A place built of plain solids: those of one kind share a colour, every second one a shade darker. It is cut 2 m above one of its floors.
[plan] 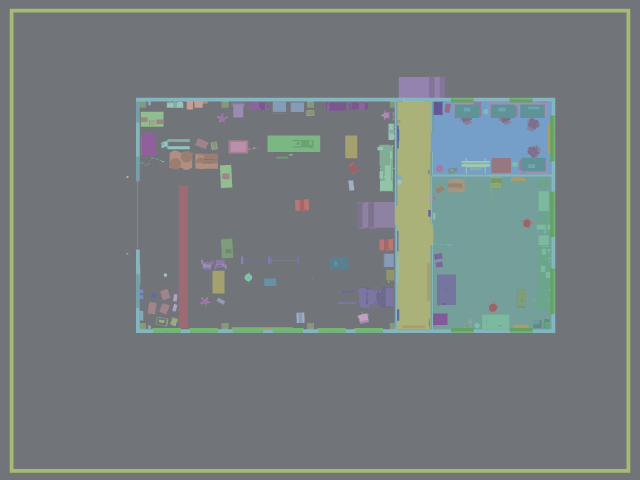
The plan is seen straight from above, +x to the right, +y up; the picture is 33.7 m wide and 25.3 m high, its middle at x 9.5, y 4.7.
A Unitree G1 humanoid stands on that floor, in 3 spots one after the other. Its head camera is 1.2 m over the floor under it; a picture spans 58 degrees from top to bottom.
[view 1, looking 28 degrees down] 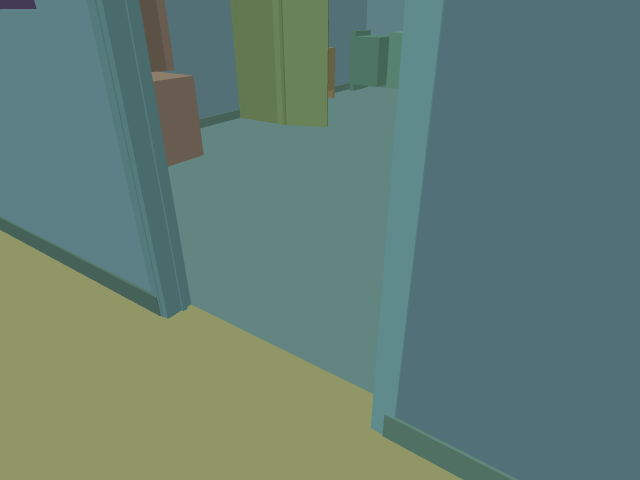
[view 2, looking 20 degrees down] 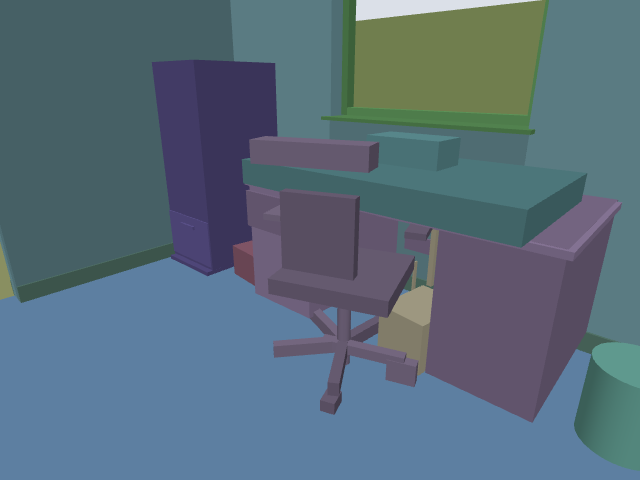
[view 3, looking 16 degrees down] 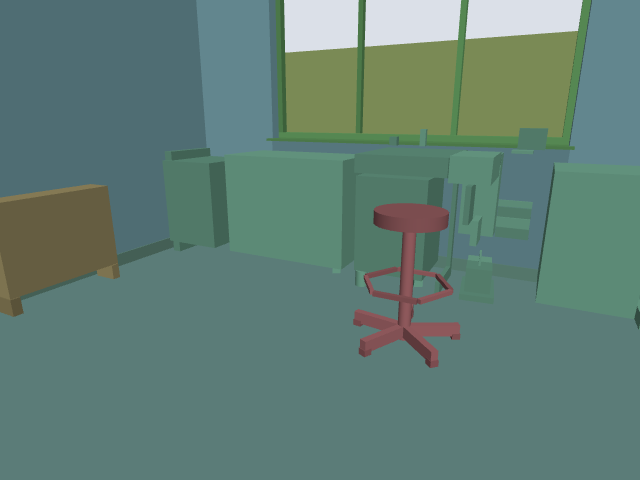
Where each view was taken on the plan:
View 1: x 14.45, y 4.10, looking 34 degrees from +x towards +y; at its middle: raised_floor_lab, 2.56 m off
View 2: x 18.25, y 9.85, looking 132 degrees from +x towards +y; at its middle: task_chair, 1.48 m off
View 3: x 18.25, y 5.00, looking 27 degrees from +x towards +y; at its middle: lab_bench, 3.23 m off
